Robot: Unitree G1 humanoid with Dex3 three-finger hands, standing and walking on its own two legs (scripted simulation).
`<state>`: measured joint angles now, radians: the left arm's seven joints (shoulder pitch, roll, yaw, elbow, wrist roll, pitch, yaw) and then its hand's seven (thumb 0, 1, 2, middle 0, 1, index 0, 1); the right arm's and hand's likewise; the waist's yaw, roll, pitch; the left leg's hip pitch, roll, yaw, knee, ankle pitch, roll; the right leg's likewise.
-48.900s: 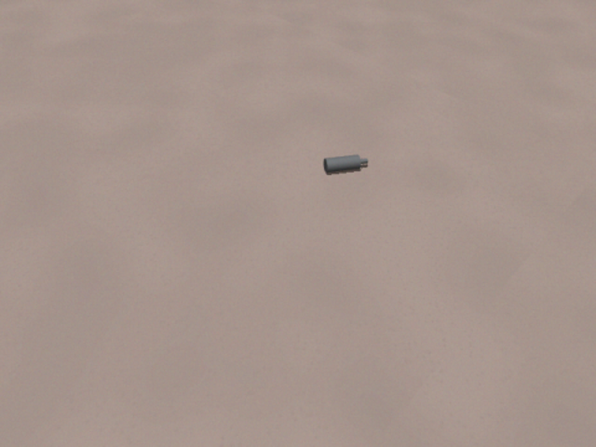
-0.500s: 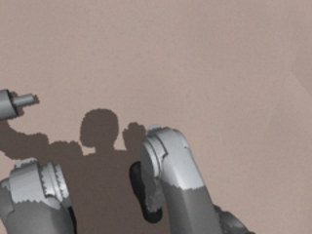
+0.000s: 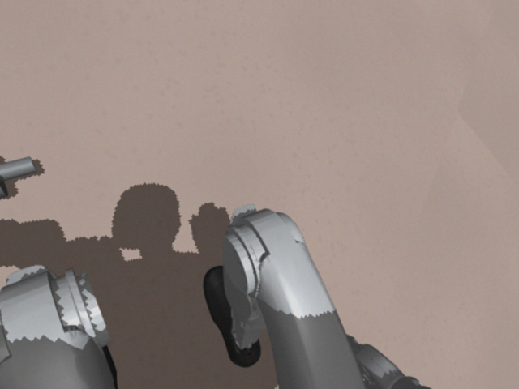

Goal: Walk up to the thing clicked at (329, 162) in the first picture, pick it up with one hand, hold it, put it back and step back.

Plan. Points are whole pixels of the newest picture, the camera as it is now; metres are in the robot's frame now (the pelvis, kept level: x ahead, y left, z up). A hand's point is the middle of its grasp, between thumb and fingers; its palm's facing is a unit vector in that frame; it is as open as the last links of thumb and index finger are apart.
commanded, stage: open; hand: left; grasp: from above
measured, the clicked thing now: out of the picture +0.44 +0.30 -0.26
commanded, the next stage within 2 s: withdraw in 0.76 s
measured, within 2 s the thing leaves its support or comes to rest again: rests again in 0.32 s
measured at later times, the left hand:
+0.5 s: hand out of the picture +0.43 +0.32 -0.24, palm faces -0.46 -0.15 -0.87, open 13.5 cm
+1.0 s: hand out of the picture +0.44 +0.32 -0.23, palm faces -0.42 -0.14 -0.90, open 14.0 cm
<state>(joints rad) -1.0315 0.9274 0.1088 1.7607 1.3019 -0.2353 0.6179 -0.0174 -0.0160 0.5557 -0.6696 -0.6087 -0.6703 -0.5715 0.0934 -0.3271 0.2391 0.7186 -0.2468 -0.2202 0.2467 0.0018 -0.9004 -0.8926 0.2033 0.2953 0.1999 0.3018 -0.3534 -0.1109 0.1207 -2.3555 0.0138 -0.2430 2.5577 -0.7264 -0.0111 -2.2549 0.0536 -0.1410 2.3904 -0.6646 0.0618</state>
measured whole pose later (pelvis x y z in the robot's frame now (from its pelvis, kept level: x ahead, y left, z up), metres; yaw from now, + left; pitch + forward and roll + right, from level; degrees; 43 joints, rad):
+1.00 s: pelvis +0.00 +0.00 +0.00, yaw -1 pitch +29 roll -14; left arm -1.01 0.92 0.11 1.67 1.29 -0.23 0.61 0.00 -0.50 1.00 -0.07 -1.02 -0.08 -1.01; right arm 0.10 -0.33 0.24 0.70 -0.25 -0.23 0.26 0.00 -0.90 -0.89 0.20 0.30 0.20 0.30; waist -0.34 -0.11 0.12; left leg -2.35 0.01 -0.25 2.55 -0.73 -0.01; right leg -2.25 0.05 -0.15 2.38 -0.66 0.06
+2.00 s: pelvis -0.01 +0.00 +0.03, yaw +6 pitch +34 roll -9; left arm -0.99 0.74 0.06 1.41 1.24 -0.13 0.42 0.00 -0.48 0.98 -0.13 -0.95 -0.13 -0.94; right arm 0.19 -0.24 0.09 0.74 -0.14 -0.04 0.13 0.00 -0.90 -0.89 0.20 0.30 0.20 0.30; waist -0.25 0.02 -0.07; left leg -2.35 0.00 -0.12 2.39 -0.64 0.01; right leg -2.27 0.01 -0.05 2.29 -0.64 0.05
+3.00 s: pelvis +0.05 +0.01 +0.38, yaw +13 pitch +16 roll -4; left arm 0.34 0.24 0.04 -0.01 -0.05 0.43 0.08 0.01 0.90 0.90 -0.20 -0.29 -0.20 -0.29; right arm 0.27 -0.20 0.06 0.54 0.04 -0.14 -0.15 0.01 -0.90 -0.89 0.21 0.30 0.20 0.30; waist -0.07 0.05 -0.18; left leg -0.97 0.03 -0.07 1.21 -0.53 -0.01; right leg -0.91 0.00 -0.05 1.14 -0.51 0.02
